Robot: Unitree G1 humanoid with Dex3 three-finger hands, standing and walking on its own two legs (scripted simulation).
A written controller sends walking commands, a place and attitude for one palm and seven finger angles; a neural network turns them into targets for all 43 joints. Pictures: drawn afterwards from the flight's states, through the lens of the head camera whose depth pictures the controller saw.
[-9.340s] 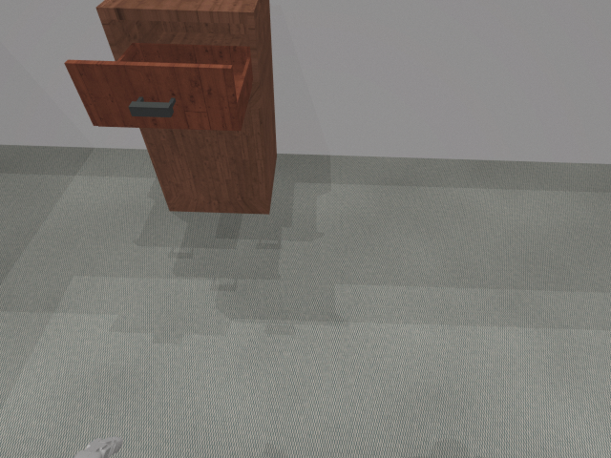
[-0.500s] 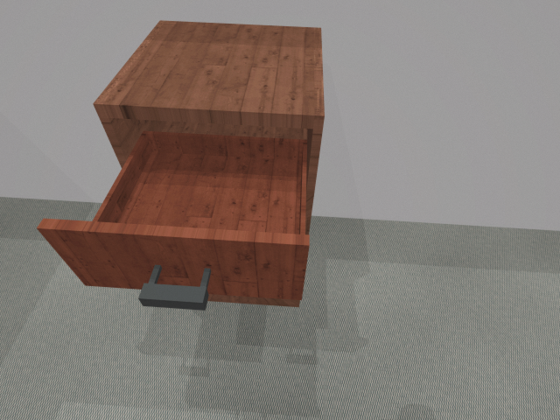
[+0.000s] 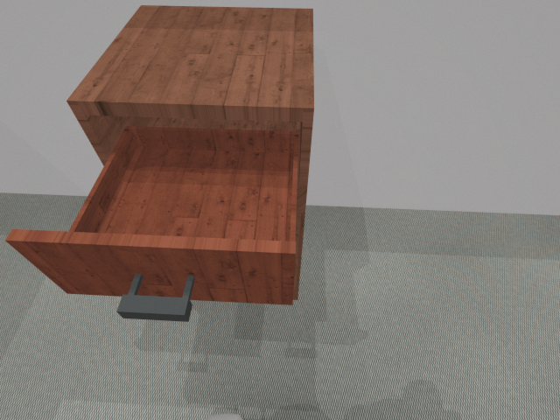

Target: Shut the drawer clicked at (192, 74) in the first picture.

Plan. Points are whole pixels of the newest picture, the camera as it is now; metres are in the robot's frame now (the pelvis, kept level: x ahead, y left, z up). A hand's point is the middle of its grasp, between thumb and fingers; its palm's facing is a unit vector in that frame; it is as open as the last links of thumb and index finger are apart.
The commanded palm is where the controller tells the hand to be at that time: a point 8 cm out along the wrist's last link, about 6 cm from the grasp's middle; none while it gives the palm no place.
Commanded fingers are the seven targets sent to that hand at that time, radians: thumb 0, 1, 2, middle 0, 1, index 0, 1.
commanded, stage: come to a stop and stand still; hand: left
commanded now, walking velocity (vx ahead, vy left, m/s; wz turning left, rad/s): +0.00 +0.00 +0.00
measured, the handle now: (159, 294) +0.29 +0.22 -0.03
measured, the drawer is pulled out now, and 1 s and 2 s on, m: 0.29 0.29 0.29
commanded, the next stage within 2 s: look again from close up in 1.08 s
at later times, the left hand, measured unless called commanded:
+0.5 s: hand out of the picture +0.02 +0.15 -0.15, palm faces +0.01 -0.97 -0.24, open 7.3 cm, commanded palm none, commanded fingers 0.00 0.90 0.90 -0.20 -0.30 -0.20 -0.30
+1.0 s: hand out of the picture +0.02 +0.12 -0.16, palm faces +0.05 -0.98 -0.17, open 7.4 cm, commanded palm none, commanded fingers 0.00 0.90 0.90 -0.20 -0.30 -0.20 -0.30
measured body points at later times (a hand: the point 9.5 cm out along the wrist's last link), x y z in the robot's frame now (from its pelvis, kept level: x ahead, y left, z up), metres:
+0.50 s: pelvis -0.01 -0.04 +0.01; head +0.00 -0.05 +0.46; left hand +0.02 +0.20 -0.13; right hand -0.03 -0.25 -0.15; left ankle +0.02 +0.09 -0.73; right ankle +0.00 -0.11 -0.73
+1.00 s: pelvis +0.03 -0.04 +0.02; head +0.03 -0.04 +0.47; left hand +0.02 +0.17 -0.14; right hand +0.04 -0.26 -0.15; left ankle +0.02 +0.09 -0.73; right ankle +0.00 -0.11 -0.73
